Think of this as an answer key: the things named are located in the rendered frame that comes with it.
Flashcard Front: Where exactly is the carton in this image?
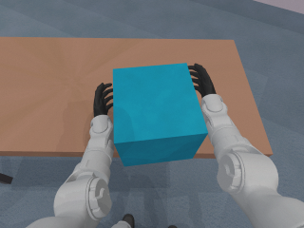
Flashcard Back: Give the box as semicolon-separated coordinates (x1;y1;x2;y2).
112;63;208;167

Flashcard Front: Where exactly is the right robot hand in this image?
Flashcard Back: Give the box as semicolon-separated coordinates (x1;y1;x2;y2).
188;63;217;98

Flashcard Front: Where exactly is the robot left forearm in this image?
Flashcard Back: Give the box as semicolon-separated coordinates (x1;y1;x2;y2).
53;115;115;215

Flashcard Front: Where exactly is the left robot hand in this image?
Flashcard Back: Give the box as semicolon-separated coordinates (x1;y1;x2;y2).
93;83;114;118

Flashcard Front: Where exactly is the left robot upper arm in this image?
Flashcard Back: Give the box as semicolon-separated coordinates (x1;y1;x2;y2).
26;176;112;228

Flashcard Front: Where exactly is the right robot upper arm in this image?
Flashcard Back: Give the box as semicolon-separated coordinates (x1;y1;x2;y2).
217;151;304;228

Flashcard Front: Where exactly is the table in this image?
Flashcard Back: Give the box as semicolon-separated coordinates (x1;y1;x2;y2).
0;36;273;184

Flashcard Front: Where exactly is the robot right forearm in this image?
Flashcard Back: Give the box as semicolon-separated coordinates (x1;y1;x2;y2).
200;94;279;184

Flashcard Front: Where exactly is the left robot foot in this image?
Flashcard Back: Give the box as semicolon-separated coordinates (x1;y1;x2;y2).
123;214;135;228

